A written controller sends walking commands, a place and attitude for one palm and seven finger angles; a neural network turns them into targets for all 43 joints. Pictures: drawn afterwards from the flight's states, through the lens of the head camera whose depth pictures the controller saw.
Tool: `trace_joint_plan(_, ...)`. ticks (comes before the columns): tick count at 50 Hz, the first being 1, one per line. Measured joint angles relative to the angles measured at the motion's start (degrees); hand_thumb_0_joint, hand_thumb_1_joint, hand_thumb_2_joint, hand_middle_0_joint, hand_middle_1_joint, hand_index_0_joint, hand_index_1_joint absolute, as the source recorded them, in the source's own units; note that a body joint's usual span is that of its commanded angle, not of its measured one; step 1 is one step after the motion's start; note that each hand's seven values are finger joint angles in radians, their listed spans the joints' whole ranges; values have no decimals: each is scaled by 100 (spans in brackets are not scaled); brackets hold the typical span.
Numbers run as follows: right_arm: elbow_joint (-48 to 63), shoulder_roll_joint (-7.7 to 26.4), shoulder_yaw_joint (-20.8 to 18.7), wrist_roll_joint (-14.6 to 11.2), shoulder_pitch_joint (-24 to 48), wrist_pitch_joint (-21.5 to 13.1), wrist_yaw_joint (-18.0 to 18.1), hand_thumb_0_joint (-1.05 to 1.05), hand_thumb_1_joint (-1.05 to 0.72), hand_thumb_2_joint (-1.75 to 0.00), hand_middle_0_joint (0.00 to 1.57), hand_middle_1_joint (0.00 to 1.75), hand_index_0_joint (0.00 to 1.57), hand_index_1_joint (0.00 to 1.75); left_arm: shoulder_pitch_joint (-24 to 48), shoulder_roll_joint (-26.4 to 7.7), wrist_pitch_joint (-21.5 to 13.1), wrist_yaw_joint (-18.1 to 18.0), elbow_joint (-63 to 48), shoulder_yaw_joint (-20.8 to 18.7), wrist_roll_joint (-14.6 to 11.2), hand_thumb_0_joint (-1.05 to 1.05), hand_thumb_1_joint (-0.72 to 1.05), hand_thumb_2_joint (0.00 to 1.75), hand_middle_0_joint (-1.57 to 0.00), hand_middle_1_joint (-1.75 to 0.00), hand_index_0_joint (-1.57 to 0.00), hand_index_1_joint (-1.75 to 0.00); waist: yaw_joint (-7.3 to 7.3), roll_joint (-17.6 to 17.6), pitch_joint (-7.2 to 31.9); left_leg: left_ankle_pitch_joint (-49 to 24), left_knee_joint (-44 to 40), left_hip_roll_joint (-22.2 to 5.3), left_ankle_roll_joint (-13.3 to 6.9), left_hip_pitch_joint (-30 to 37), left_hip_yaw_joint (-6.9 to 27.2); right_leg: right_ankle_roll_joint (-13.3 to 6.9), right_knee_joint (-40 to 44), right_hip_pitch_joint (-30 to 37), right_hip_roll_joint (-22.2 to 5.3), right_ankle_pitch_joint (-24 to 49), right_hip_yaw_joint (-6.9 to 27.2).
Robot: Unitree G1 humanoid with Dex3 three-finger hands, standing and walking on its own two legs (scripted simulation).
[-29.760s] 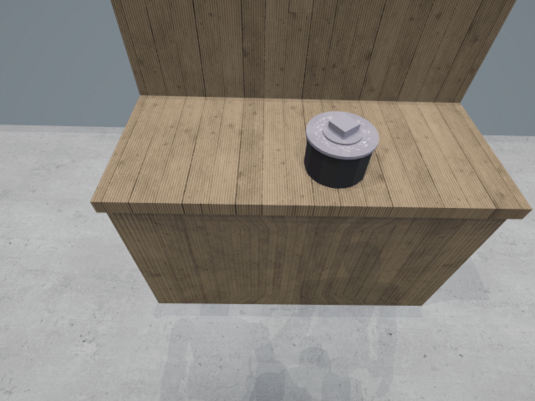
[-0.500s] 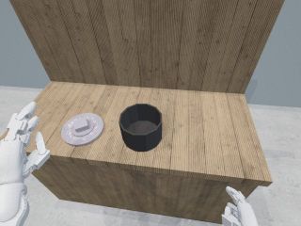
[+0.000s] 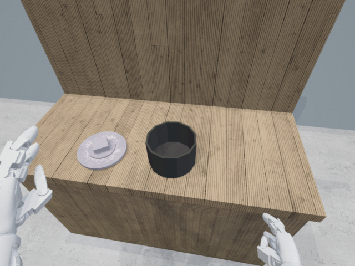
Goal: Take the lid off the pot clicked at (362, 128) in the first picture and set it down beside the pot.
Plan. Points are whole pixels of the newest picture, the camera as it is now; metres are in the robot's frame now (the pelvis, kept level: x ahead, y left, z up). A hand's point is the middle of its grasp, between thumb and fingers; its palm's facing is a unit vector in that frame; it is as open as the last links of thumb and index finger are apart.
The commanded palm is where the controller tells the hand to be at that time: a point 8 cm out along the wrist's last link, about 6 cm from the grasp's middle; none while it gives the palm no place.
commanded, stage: step back with the hand held close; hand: left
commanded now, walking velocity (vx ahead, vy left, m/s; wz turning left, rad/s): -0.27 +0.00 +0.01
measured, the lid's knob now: (100, 144) +0.49 +0.35 -0.08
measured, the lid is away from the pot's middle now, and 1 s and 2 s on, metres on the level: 0.25 0.25 0.25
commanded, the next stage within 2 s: stop stepping back and stand still in 1.74 s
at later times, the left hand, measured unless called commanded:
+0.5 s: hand (23, 216) +0.14 +0.26 +0.16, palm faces +0.31 -0.80 -0.51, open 7.4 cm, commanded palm +0.08 +0.30 +0.17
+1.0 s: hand (12, 249) +0.09 +0.25 +0.16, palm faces +0.34 -0.83 -0.45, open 7.4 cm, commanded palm +0.03 +0.30 +0.17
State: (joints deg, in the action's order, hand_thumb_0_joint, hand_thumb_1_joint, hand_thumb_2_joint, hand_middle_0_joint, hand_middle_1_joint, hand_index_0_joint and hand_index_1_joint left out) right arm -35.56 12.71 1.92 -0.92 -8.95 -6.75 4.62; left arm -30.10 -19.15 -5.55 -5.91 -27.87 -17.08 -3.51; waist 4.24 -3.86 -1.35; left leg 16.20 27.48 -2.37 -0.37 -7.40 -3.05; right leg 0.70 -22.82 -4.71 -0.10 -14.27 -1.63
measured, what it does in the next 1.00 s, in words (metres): shifts its weight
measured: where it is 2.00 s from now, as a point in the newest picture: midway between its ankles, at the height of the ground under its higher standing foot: outside the picture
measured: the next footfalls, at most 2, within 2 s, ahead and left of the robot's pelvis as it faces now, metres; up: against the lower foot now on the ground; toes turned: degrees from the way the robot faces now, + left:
right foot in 1.74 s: -0.17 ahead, -0.13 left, +0.00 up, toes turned -5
left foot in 1.94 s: -0.13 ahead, +0.13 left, +0.00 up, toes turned -2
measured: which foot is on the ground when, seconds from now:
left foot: down 0.00-1.00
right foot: down 0.00-1.00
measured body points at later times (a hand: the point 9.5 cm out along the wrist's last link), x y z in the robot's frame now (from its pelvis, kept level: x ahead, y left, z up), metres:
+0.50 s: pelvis -0.05 +0.03 -0.01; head -0.02 +0.04 +0.43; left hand +0.12 +0.31 +0.18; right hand +0.12 -0.21 -0.09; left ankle -0.01 +0.11 -0.74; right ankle -0.02 -0.13 -0.74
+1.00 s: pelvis -0.10 +0.02 -0.03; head -0.07 +0.04 +0.42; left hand +0.07 +0.29 +0.18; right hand +0.07 -0.21 -0.09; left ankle -0.01 +0.11 -0.74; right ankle -0.04 -0.13 -0.74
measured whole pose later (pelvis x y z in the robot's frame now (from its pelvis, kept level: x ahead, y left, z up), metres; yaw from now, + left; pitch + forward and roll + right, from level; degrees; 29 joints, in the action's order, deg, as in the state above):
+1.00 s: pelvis -0.10 +0.02 -0.03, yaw +0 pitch -1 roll -2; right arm -31.6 10.6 0.1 -1.1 -11.6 -7.7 3.5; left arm -34.3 -23.3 -15.2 -7.9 -37.6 -22.9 -1.9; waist -0.6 0.9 -4.7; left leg 15.7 41.1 -2.4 -2.3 -26.7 -3.5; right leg 1.8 -36.9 -22.4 -1.4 -13.5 -2.2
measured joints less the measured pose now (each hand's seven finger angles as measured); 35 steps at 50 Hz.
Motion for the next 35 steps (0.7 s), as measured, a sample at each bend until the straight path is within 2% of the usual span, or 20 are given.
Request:
trace_joint_plan(5,162,-43,-35,29,121,161,-73,1,-90,-90,20,30,20,30,76,-121,-343,41,-74,-419,25,1,89,90,-21,-31,-21,-30,-111,184,-193,-52,35,-44,-34,-287,-170,43,-19,-354,35,143,173)
trace_joint_plan(10,354,-29,-170,4,117,297,-141,1,-90,-90,20,30,20,30,-336,-186,-446,111,-411,-329,87,1,89,90,-20,-30,-21,-30,-388,392,-358,-126,59,51,-139,-523,-307,144,-174,-687,-64,187,308)
trace_joint_plan(15,444,-95,-299,-40,-25,349,-140,1,-90,-90,20,30,20,30,-850,-568,-554,114,-814,-429,102,1,89,90,-21,-31,-21,-30,-564,593,-415,-140,226,161,-221,-751,-312,211,-472,-959,-180,121,311)
trace_joint_plan(18,432,-139,-329,-57,-126,299,-125,1,-90,-90,20,30,20,30,-961,-738,-616,59,-930,-597,79,1,89,90,-21,-31,-21,-30,-547,630,-421,-131,380,207,-253,-886,-283,205,-692,-1102,-242,53,253)
trace_joint_plan(21,382,-171,-303,-61,-200,205,-108,1,-90,-90,20,30,20,30,-906,-750,-668,-11,-939,-709,60,1,89,90,-21,-31,-21,-30,-485,581,-416,-113,557,224,-266,-1010,-233,206,-872,-1201,-277,10,188)
trace_joint_plan(30,303,-201,-177,-53,-247,81,-62,1,-90,-90,20,30,20,30,-554,-192,-706,-144,-722,-470,82,1,89,90,-21,-31,-21,-30,-360,330,-268,76,1025,122,-221,-1411,-82,184,-980,-1400,-191,139,42)
trace_joint_plan(35,371,-142,-173,-25,-262,13,-27,1,-90,-90,20,30,20,30,-506,-192,-728,-204,-787,-376,149,1,89,90,-21,-31,-21,-30,-416,381,-271,-274,972,110,-281,-1516,-88,184,-969,-1501,-189,231,26)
